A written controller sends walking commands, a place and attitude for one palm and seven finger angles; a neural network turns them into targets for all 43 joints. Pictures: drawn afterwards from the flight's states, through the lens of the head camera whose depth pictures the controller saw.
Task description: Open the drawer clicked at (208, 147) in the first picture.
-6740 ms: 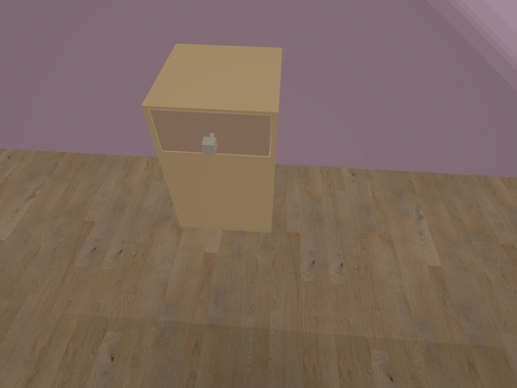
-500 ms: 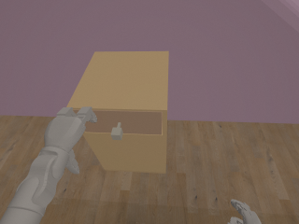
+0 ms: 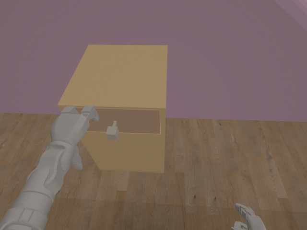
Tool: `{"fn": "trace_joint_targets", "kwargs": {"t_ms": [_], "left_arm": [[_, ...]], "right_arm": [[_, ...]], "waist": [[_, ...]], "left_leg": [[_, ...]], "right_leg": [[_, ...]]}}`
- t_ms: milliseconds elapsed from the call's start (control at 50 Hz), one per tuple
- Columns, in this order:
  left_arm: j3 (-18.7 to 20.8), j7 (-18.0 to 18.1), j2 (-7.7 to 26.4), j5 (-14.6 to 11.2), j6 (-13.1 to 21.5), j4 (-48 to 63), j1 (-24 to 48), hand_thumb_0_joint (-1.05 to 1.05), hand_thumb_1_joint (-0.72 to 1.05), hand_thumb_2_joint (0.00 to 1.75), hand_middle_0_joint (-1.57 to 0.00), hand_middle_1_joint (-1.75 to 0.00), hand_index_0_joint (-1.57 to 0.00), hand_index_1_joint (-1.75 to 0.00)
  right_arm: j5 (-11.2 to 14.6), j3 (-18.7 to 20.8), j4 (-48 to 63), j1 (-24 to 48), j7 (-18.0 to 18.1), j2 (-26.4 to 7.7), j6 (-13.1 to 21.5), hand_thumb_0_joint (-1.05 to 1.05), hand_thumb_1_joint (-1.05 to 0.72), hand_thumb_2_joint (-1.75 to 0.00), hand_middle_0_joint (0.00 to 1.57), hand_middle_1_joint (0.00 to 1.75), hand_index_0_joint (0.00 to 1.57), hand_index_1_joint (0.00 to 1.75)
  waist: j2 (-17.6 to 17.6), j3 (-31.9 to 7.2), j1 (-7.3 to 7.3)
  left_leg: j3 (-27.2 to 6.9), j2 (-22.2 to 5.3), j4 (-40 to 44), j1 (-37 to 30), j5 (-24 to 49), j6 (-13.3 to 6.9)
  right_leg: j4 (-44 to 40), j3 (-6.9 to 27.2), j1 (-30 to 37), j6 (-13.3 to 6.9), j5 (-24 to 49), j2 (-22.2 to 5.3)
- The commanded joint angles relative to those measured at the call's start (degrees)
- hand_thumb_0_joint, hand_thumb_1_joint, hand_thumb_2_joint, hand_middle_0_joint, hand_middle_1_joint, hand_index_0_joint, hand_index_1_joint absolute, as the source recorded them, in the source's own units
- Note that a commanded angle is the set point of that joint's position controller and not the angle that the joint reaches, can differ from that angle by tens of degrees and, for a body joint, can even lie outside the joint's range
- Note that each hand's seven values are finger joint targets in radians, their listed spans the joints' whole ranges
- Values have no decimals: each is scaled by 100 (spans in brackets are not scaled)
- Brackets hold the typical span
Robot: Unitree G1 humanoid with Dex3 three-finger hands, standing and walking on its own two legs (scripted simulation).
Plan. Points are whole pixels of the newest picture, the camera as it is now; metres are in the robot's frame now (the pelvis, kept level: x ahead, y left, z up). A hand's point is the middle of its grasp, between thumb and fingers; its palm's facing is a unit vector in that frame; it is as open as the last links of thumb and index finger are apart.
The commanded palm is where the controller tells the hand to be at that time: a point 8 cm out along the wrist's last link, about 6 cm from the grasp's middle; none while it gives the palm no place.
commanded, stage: move the hooked fingers above the handle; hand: left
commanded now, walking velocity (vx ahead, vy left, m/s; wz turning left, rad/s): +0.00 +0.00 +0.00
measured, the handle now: (113, 129) +0.51 +0.23 -0.18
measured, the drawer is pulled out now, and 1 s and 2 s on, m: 0.00 0.00 0.00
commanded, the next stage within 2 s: none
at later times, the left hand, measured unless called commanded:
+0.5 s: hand (92, 134) +0.40 +0.24 -0.04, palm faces -0.09 -0.04 -1.00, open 13.8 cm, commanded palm +0.39 +0.24 +0.02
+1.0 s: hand (103, 130) +0.45 +0.24 -0.10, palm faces -0.07 -0.02 -1.00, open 13.8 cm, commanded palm +0.45 +0.23 -0.04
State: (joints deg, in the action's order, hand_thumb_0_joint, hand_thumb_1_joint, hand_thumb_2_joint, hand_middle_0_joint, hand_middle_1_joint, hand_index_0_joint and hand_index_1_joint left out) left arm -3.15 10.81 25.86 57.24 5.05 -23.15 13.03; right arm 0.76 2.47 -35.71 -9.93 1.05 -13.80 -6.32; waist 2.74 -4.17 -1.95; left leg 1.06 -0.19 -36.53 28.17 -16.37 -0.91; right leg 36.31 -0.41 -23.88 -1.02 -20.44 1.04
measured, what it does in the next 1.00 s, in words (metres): lowers itself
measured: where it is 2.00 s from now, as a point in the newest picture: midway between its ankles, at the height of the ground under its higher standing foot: outside the picture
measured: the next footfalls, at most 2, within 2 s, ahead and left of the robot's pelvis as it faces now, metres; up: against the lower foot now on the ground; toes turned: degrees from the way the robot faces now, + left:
none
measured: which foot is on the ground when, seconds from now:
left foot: down 0.00-1.00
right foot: down 0.00-1.00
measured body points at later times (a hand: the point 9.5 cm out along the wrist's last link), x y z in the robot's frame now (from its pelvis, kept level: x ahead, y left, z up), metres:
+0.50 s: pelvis +0.00 +0.01 -0.03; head +0.07 +0.00 +0.42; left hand +0.39 +0.24 +0.02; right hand +0.07 -0.26 -0.15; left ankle +0.02 +0.11 -0.72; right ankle -0.03 -0.11 -0.72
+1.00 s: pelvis -0.02 +0.02 -0.07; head +0.11 +0.04 +0.36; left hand +0.45 +0.24 -0.05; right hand +0.00 -0.25 -0.19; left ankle +0.02 +0.11 -0.72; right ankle -0.03 -0.11 -0.72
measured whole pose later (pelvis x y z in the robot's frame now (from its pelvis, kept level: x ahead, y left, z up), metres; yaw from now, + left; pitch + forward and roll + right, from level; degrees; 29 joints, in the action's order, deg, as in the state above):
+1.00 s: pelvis -0.02 +0.02 -0.07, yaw -2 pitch +26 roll -4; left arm 0.5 26.2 27.0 67.2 5.0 -62.5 42.6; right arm -2.9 3.4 -39.5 -18.0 0.1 -13.8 -7.5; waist 2.7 -11.2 7.3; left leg 0.9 -1.6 -62.7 63.7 -25.0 -2.8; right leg 59.9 -0.7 -58.0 0.6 -27.8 2.2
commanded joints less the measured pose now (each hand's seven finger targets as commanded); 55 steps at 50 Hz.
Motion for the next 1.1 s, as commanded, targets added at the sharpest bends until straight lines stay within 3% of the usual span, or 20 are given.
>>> {"fn": "trace_joint_targets", "kwargs": {"t_ms": [0, 80, 140, 180, 240, 320, 420, 460, 540, 560, 600, 660, 700, 740, 780, 820, 900, 1020, 1060, 1080], "left_arm": [[651, 340, 1216, 5, -32, 724, 1663, 0, -50, 30, -30, -120, -30, -120], [509, 385, 1012, -30, 64, 533, 1739, 0, -50, 30, -30, -120, -30, -120], [847, 551, 1374, 93, 203, 382, 1963, 0, -50, 30, -30, -120, -30, -120], [767, 707, 1216, 141, 264, 230, 2072, 0, -50, 30, -30, -120, -30, -120], [928, 953, 1362, 273, 270, -38, 2253, 0, -50, 30, -30, -120, -30, -120], [725, 1159, 1205, 384, 113, -714, 2675, 0, -50, 30, -30, -120, -30, -120], [445, 1175, 1015, 463, 156, -1151, 3361, 0, -50, 30, -30, -120, -30, -120], [507, 1180, 1088, 492, 244, -1395, 3567, 0, -50, 30, -30, -120, -30, -120], [833, 1309, 1470, 596, 355, -1934, 3737, 0, -50, 30, -30, -120, -30, -120], [933, 1369, 1616, 687, 399, -1908, 3758, 0, -50, 30, -30, -120, -30, -120], [780, 1487, 1381, 733, 401, -1883, 3846, 0, -50, 30, -30, -120, -30, -120], [769, 1632, 1286, 759, 285, -2305, 3890, 0, -50, 30, -30, -120, -30, -120], [578, 1682, 1143, 759, 183, -2503, 4247, 0, -50, 30, -30, -120, -30, -120], [673, 1709, 1369, 817, 148, -2537, 4724, 0, -50, 30, -30, -120, -30, -120], [703, 1713, 1400, 830, 189, -2409, 4885, 0, -50, 30, -30, -120, -30, -120], [707, 1715, 1401, 862, 199, -2467, 4928, 0, -50, 30, -30, -120, -30, -120], [658, 1794, 1336, 917, 43, -2898, 5171, 0, -50, 30, -30, -120, -30, -120], [742, 1806, 1663, 983, -198, -3359, 5584, 0, -50, 30, -30, -120, -30, -120], [889, 1753, 1919, 1023, -175, -3309, 5722, 0, -50, 30, -30, -120, -30, -120], [824, 1723, 1836, 1011, -208, -3418, 5674, 0, -50, 30, -30, -120, -30, -120]], "right_arm": [[-27, 301, 739, 40, 0, -731, 135, 0, -90, -90, 20, 30, 20, 30], [-32, 371, 705, -140, -1, -741, 88, 0, -90, -90, 20, 30, 20, 30], [-82, 393, 630, -256, 7, -790, 45, 0, -90, -90, 20, 30, 20, 30], [-89, 417, 600, -334, 3, -767, 36, 0, -90, -90, 20, 30, 20, 30], [-128, 437, 516, -418, -30, -806, 0, 0, -90, -90, 20, 30, 20, 30], [-120, 452, 453, -602, -30, -836, -30, 0, -90, -90, 20, 30, 20, 30], [-146, 472, 367, -814, -1, -850, -51, 0, -90, -90, 20, 30, 20, 30], [-169, 472, 298, -916, 2, -878, -45, 0, -90, -90, 20, 30, 20, 30], [-198, 438, 248, -1025, 27, -894, -75, 0, -90, -90, 20, 30, 20, 30], [-216, 441, 267, -1040, 23, -909, -85, 0, -90, -90, 20, 30, 20, 30], [-254, 453, 266, -1077, -18, -875, -91, 0, -90, -90, 20, 30, 20, 30], [-275, 467, 219, -1185, -62, -900, -105, 0, -90, -90, 20, 30, 20, 30], [-285, 459, 191, -1234, -68, -925, -93, 0, -90, -90, 20, 30, 20, 30], [-305, 456, 117, -1289, -44, -972, -77, 0, -90, -90, 20, 30, 20, 30], [-333, 483, 87, -1384, -40, -988, -40, 0, -90, -90, 20, 30, 20, 30], [-355, 477, 51, -1430, -30, -975, -51, 0, -90, -90, 20, 30, 20, 30], [-398, 452, -42, -1513, -45, -1001, -43, 0, -90, -90, 20, 30, 20, 30], [-417, 363, -36, -1626, -35, -1073, -18, 0, -90, -90, 20, 30, 20, 30], [-417, 349, -27, -1666, -28, -1108, -3, 0, -90, -90, 20, 30, 20, 30], [-434, 342, -37, -1695, -20, -1103, -2, 0, -90, -90, 20, 30, 20, 30]], "waist": [[-161, -1914, 120], [-206, -1774, 224], [-305, -1945, 222], [-112, -1923, 254], [-94, -2157, 269], [-96, -2075, 406], [82, -2387, 551], [-142, -2487, 626], [-148, -2390, 609], [-1, -2621, 541], [324, -2800, 559], [121, -2793, 644], [96, -2631, 809], [8, -2772, 919], [328, -3195, 879], [431, -3314, 890], [399, -3040, 1020], [420, -3220, 1140], [616, -3478, 1094], [576, -3451, 1132]], "left_leg": [[93, 154, 41, -1088, 1765, -190], [98, 128, -80, -950, 1715, -214], [60, 119, -209, -779, 1749, -215], [74, 116, -296, -720, 1744, -211], [46, 110, -463, -580, 1819, -199], [82, 101, -606, -345, 1512, -197], [27, 64, -812, -383, 1515, -195], [-13, 25, -913, -301, 1527, -220], [-22, 39, -1093, 230, 1357, -220], [-22, 38, -1174, 224, 1457, -210], [-36, 17, -1297, 111, 1624, -174], [-81, -16, -1435, 278, 1512, -167], [-85, -25, -1496, 451, 1256, -182], [-172, -54, -1599, 517, 1219, -194], [-182, -68, -1722, 307, 1319, -180], [-217, -80, -1838, 295, 1466, -155], [-316, -127, -2011, 535, 1327, -144], [-330, -116, -2289, 1098, 1027, -171], [-356, -127, -2398, 1085, 1097, -156], [-395, -140, -2455, 1090, 1129, -149]], "right_leg": [[-282, 70, 210, -133, 2086, 98], [-214, 65, 14, -131, 2046, 116], [-54, 60, -77, -146, 2006, 136], [48, 22, -265, -157, 1957, 144], [221, 15, -407, -177, 1964, 160], [320, -22, -768, -169, 1681, 185], [489, -39, -1162, -186, 1495, 201], [553, -34, -1327, -157, 1471, 206], [734, -27, -1477, -178, 1377, 204], [848, -19, -1567, -178, 1415, 216], [979, -59, -1804, -201, 1403, 237], [1096, -113, -2086, -188, 1197, 266], [1089, -120, -2305, -172, 1002, 260], [1202, -128, -2510, -163, 884, 258], [1314, -129, -2639, -164, 865, 268], [1440, -156, -2789, -177, 885, 288], [1608, -235, -3274, -185, 655, 306], [1884, -255, -3488, -157, 502, 300], [2038, -250, -3607, -161, 508, 300], [2089, -283, -3686, -172, 496, 309]]}}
